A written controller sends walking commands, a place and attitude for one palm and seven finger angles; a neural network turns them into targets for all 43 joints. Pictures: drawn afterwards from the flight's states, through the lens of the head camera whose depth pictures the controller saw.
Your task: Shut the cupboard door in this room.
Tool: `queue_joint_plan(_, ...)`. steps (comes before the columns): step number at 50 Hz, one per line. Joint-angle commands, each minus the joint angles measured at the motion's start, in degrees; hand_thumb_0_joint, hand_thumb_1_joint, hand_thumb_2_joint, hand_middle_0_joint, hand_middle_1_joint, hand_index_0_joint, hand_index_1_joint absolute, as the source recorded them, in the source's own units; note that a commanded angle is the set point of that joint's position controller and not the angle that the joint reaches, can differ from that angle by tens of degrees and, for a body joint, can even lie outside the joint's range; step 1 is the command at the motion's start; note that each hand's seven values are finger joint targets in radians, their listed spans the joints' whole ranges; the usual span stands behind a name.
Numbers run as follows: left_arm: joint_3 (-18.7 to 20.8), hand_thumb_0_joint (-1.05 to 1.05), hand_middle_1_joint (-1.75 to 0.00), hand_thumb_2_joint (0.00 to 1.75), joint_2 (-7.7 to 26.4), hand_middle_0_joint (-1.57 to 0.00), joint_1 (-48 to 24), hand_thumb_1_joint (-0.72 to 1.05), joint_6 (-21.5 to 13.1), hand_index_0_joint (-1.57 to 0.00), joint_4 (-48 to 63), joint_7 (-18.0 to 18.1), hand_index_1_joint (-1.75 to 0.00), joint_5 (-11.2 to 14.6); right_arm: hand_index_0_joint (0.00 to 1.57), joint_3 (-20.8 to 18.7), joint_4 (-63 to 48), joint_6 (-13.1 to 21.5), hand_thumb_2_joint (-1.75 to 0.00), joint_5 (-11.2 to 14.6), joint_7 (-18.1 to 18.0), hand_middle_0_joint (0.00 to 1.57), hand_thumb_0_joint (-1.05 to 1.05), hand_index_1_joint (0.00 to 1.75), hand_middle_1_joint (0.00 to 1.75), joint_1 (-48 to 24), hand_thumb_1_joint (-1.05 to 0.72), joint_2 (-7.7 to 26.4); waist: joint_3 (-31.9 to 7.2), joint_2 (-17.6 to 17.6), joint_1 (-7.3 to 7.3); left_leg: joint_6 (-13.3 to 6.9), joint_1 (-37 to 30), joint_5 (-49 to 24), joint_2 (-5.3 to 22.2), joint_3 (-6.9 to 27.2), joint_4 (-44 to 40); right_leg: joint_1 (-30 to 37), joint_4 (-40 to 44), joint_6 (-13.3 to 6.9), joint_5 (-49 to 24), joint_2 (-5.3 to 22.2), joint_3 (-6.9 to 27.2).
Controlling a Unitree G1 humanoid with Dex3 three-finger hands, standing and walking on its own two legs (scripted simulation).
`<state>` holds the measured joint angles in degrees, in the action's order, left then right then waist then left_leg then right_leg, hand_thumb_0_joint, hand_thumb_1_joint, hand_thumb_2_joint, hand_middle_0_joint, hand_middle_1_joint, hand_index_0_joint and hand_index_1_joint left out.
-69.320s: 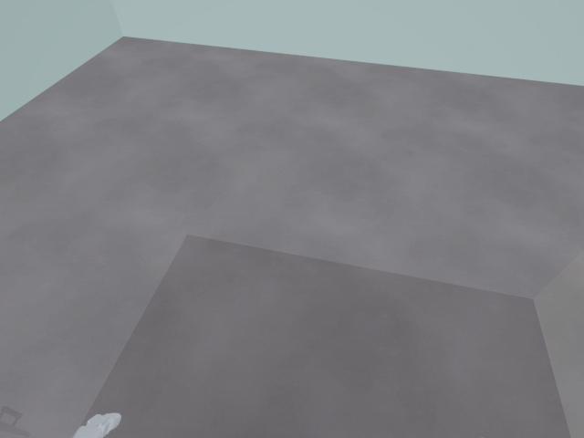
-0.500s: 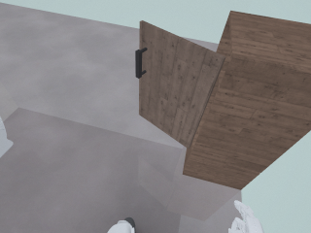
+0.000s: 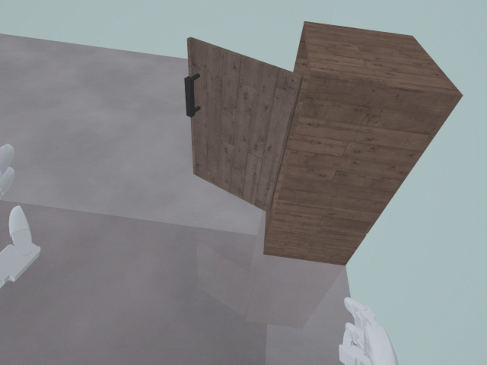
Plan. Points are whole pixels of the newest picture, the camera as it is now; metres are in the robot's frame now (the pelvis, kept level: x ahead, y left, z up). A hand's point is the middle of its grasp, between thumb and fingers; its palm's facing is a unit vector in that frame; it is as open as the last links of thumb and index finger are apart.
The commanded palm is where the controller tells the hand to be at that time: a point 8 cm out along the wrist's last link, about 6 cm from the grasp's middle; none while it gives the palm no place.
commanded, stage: stop stepping back and stand still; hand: left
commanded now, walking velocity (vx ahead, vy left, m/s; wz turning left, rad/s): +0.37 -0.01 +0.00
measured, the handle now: (193, 95) +0.95 +0.18 -0.05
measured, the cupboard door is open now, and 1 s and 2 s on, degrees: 65 65 65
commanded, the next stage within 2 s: let the arm hang, fingers relaxed in 1.22 s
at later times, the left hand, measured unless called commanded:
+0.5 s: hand out of the picture +0.18 +0.28 +0.17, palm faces +0.39 -0.80 -0.45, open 7.5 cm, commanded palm +0.12 +0.32 +0.17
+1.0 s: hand (23, 238) +0.22 +0.27 +0.17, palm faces +0.40 -0.81 -0.43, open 7.5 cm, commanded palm +0.16 +0.31 +0.17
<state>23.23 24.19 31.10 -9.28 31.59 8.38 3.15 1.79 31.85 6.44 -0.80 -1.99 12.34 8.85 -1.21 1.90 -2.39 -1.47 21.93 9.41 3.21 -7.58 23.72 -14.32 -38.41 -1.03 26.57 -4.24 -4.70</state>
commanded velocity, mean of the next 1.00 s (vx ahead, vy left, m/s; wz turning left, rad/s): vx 0.07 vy -0.03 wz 0.00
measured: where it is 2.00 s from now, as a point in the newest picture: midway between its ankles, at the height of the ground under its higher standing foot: outside the picture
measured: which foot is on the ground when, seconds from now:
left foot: down 0.00-0.04, up 0.06-0.36, down 0.38-1.00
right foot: up 0.00-0.04, down 0.06-1.00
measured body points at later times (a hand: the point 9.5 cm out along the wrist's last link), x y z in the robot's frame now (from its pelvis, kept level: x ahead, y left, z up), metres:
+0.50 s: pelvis -0.04 +0.03 -0.01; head -0.04 +0.05 +0.44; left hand +0.15 +0.32 +0.20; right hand +0.08 -0.21 -0.10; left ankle -0.02 +0.17 -0.74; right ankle -0.04 -0.05 -0.72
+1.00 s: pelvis +0.00 +0.02 +0.00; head +0.01 +0.04 +0.45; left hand +0.19 +0.31 +0.19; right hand +0.15 -0.23 -0.08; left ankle +0.01 +0.14 -0.74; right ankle -0.01 -0.05 -0.74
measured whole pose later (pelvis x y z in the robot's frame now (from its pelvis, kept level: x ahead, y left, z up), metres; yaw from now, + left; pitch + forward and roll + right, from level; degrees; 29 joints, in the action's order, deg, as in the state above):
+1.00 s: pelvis +0.00 +0.02 +0.00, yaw -4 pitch +0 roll +0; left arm 24.2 23.9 30.6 -11.5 30.2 10.5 2.0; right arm -0.1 35.3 4.6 0.0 -4.5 12.3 11.7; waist 0.6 2.1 0.1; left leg 0.3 13.2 15.9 2.2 -3.5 29.2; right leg -12.2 -27.6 -3.2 15.5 -2.1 -5.2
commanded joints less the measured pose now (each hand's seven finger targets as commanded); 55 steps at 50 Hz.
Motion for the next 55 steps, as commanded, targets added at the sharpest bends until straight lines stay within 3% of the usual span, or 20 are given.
queue_joint_plan(1, 10.88, 0.00, -0.30, 0.90, 13.27, -0.20, 4.26, 0.90, -2.29, -0.20, 12.38, 1.93, -0.30, 0.03, 0.20, -4.08, -7.15, -0.79, -0.90, 0.27, -1.72, 0.20, 0.00, 0.30, 0.30, -5.29, -0.90, 8.71, -4.40, -4.68, 3.03, 3.88, 12.95, 27.23, 0.87, 1.29, 8.88, 14.42, 19.28, -6.20, 6.08, 5.17, 5.72)
queue_joint_plan(2, 11.47, 0.00, -0.30, 0.90, 14.50, -0.20, 0.83, 0.90, -2.29, -0.20, 12.81, 1.97, -0.30, -0.18, 0.20, -4.57, -5.65, -1.56, -0.90, 0.80, -1.69, 0.20, 0.00, 0.30, 0.30, -4.27, -0.90, 8.64, -1.72, 7.85, 2.73, 3.15, 14.57, 18.43, -1.69, 0.64, 30.17, 3.36, 29.03, -11.51, 13.12, 19.69, 25.62)
queue_joint_plan(3, 12.36, 0.00, -0.30, 0.90, 16.16, -0.20, -4.84, 0.90, -3.06, -0.20, 14.03, 2.22, -0.30, 0.00, 0.20, -4.74, -4.23, -1.62, -0.90, 0.55, -2.04, 0.20, 0.00, 0.30, 0.30, -4.18, -0.90, 10.21, 3.07, 8.28, 2.14, 3.16, 20.86, 14.74, -1.89, 6.37, 42.47, -2.81, 34.02, -15.10, 13.40, 26.79, 33.94)
queue_joint_plan(4, 14.84, 0.00, -0.30, 0.90, 16.56, -0.20, -6.48, 0.90, -4.18, -0.20, 10.09, 2.50, -0.30, 0.34, 0.20, -4.89, -2.37, -1.19, -0.90, -0.59, -2.15, 0.20, 0.00, 0.30, 0.30, -3.67, -0.90, 10.91, 3.51, 2.39, 0.94, 3.44, 20.07, 12.46, -0.41, 8.23, 45.78, -4.52, 32.95, -15.59, 5.26, 26.25, 30.31)
queue_joint_plan(5, 11.39, 0.00, -0.30, 0.90, 12.94, -0.20, -7.00, 0.90, -4.30, -0.20, 5.86, 2.57, -0.30, 0.39, 0.20, -4.53, -2.83, -0.86, -0.90, 0.19, -2.09, 0.20, 0.00, 0.30, 0.30, -2.76, -0.90, 9.41, -0.12, 2.64, 0.58, 3.21, 20.30, 11.38, 1.22, 9.76, 45.40, -0.85, 30.96, -13.87, 12.49, 24.21, 27.93)
queue_joint_plan(8, 6.27, 0.00, -0.30, 0.90, 8.92, -0.20, -7.03, 0.90, -3.67, -0.20, -3.53, 2.17, -0.30, -0.27, 0.20, -4.42, -2.43, -1.20, -0.90, 0.74, -2.86, 0.20, 0.00, 0.30, 0.30, -3.49, -0.90, 10.14, 5.05, -1.89, 1.05, 2.71, 16.67, 4.88, 2.29, 7.11, 38.73, -7.26, 29.85, -10.04, 13.79, 18.63, 20.68)
queue_joint_plan(15, 2.72, 0.00, -0.30, 0.90, 9.37, -0.20, -12.41, 0.90, -4.74, -0.20, 3.69, 3.15, -0.30, -2.14, 0.20, -4.92, -2.22, 2.70, -0.90, 0.33, -4.66, 0.20, 0.00, 0.30, 0.30, -3.40, -0.90, 10.03, 1.79, 9.42, 2.97, 0.19, -1.09, 11.51, 0.08, 0.56, 12.51, -2.25, 24.78, -8.48, 9.53, 16.63, 14.84)
queue_joint_plan(17, 5.57, 0.00, -0.30, 0.90, 11.31, -0.20, -10.47, 0.90, -5.23, -0.20, 9.71, 3.48, -0.30, -1.58, 0.20, -4.94, -2.87, 3.50, -0.90, -0.07, -4.82, 0.20, 0.00, 0.30, 0.30, -2.61, -0.90, 10.30, -0.87, 4.27, 1.94, -0.12, -9.87, 10.01, -1.10, -0.03, 3.12, -2.52, 17.11, -6.62, 5.93, 12.84, 10.63)
queue_joint_plan(18, 7.77, 0.00, -0.30, 0.90, 12.71, -0.20, -8.91, 0.90, -5.75, -0.20, 12.08, 3.53, -0.30, -1.08, 0.20, -4.98, -3.07, 3.78, -0.90, -0.03, -4.88, 0.20, 0.00, 0.30, 0.30, -1.68, -0.90, 10.71, -2.39, -2.67, 1.21, -1.40, -15.30, 11.02, 1.45, 4.37, -0.60, -5.51, 8.91, -4.39, 2.01, 10.03, 8.46)
queue_joint_plan(19, 9.89, 0.00, -0.30, 0.90, 14.10, -0.20, -6.63, 0.90, -6.34, -0.20, 15.66, 3.65, -0.30, -0.98, 0.20, -5.67, -4.15, 3.74, -0.90, 0.07, -4.89, 0.20, 0.00, 0.30, 0.30, -1.93, -0.90, 12.80, -4.78, -17.30, 1.71, -4.37, -21.74, 6.78, 10.06, 17.91, -3.76, -12.09, -2.29, -1.35, -0.03, 5.21, 4.21)
queue_joint_plan(20, 9.87, 0.00, -0.30, 0.90, 14.02, -0.20, -6.62, 0.90, -7.12, -0.20, 18.04, 3.75, -0.30, -1.40, 0.20, -4.70, -4.36, 3.47, -0.90, -0.35, -4.27, 0.20, 0.00, 0.30, 0.30, -1.84, -0.90, 11.27, -3.30, -21.09, 1.48, -7.18, -22.14, -0.86, 16.85, 27.56, -6.85, -17.47, -8.95, 0.35, 3.59, 3.13, 1.14)
queue_joint_plan(21, 11.59, 0.00, -0.30, 0.90, 15.53, -0.20, -6.20, 0.90, -7.52, -0.20, 17.53, 3.61, -0.30, -1.43, 0.20, -4.58, -3.91, 3.65, -0.90, -0.46, -3.84, 0.20, 0.00, 0.30, 0.30, -2.09, -0.90, 10.57, -2.13, -15.86, 1.71, -7.37, -21.30, -9.15, 17.57, 26.23, -7.76, -18.32, -11.93, 0.77, 2.59, 3.02, 2.27)
queue_joint_plan(25, 11.24, 0.00, -0.30, 0.90, 12.50, -0.20, -2.33, 0.90, -5.53, -0.20, 12.73, 2.78, -0.30, -0.57, 0.20, -3.94, -2.07, 3.65, -0.90, -0.35, -2.43, 0.20, 0.00, 0.30, 0.30, -1.92, -0.90, 9.50, -0.11, -19.04, 1.42, -5.01, -8.56, -5.63, 13.95, 11.64, -4.46, -5.46, -1.80, 1.41, -4.04, 4.51, 0.75)
queue_joint_plan(29, 9.06, 0.00, -0.30, 0.90, 9.00, -0.20, 2.62, 0.90, -3.79, -0.20, 2.28, 2.15, -0.30, -0.25, 0.20, -3.86, -2.95, 2.84, -0.90, 1.12, -1.55, 0.20, 0.00, 0.30, 0.30, -1.47, -0.90, 9.98, 0.30, -10.06, 1.50, -0.86, 1.07, 6.46, 8.31, 3.94, 1.25, 7.88, 12.35, 1.26, -14.56, 3.53, 0.92)
queue_joint_plan(33, 6.76, 0.00, -0.30, 0.90, 8.69, -0.20, -0.11, 0.90, -2.67, -0.20, 0.02, 2.33, -0.30, -0.34, 0.20, -4.51, -3.31, 0.67, -0.90, 1.76, -1.10, 0.20, 0.00, 0.30, 0.30, -1.71, -0.90, 8.86, 0.11, 11.69, 1.61, 2.03, 3.70, 16.92, -1.32, 3.09, 21.25, 2.89, 25.30, -4.45, -11.54, 18.05, 25.64)
queue_joint_plan(38, 6.88, 0.00, -0.30, 0.90, 9.94, -0.20, -5.98, 0.90, -4.77, -0.20, 6.40, 3.33, -0.30, -1.69, 0.20, -2.95, -3.67, 0.43, -0.90, 1.03, -2.18, 0.20, 0.00, 0.30, 0.30, -4.57, -0.90, 7.65, -4.75, 5.94, 1.81, 1.30, 1.79, 13.47, -0.61, 5.63, 14.99, 10.77, 16.72, -7.25, -32.79, 17.46, 14.46)
queue_joint_plan(41, 6.80, 0.00, -0.30, 0.90, 10.33, -0.20, -7.18, 0.90, -5.68, -0.20, 11.62, 3.65, -0.30, -1.27, 0.20, -3.24, -3.90, 0.82, -0.90, 0.60, -3.17, 0.20, 0.00, 0.30, 0.30, -4.43, -0.90, 8.04, -6.12, -2.66, 1.65, 0.84, -10.27, 0.36, -1.83, 4.92, 1.42, 6.69, 14.22, -3.21, -26.04, 13.11, 10.32)
queue_joint_plan(43, 7.25, 0.00, -0.30, 0.90, 10.84, -0.20, -6.65, 0.90, -6.09, -0.20, 15.36, 3.90, -0.30, -1.01, 0.20, -4.16, -4.72, 1.22, -0.90, 0.75, -3.35, 0.20, 0.00, 0.30, 0.30, -5.08, -0.90, 10.04, -6.12, -11.04, 2.79, -1.45, -14.20, -8.83, 5.91, 13.22, -2.05, 3.05, 10.57, 0.43, -20.61, 8.25, 7.79)
queue_joint_plan(46, 8.55, 0.00, -0.30, 0.90, 10.67, -0.20, -1.82, 0.90, -5.63, -0.20, 12.15, 3.35, -0.30, -1.04, 0.20, -3.55, -4.94, 1.25, -0.90, 0.83, -3.14, 0.20, 0.00, 0.30, 0.30, -5.19, -0.90, 9.30, -2.71, -14.85, 2.63, -1.60, -6.04, -5.77, 7.02, 13.82, -3.84, 5.96, 11.92, 1.11, -18.51, 5.86, 5.69)
queue_joint_plan(55, 7.00, 0.00, -0.30, 0.90, 7.88, -0.20, 4.50, 0.90, -3.84, -0.20, 1.40, 2.37, -0.30, 0.38, 0.20, -4.08, -5.22, -0.58, -0.90, 1.87, -2.27, 0.20, 0.00, 0.30, 0.30, -3.32, -0.90, 9.62, -6.62, -2.20, 1.56, 1.38, -6.27, -10.63, 2.97, 7.48, 3.20, 10.89, 14.27, -0.11, -38.96, 9.75, 9.55)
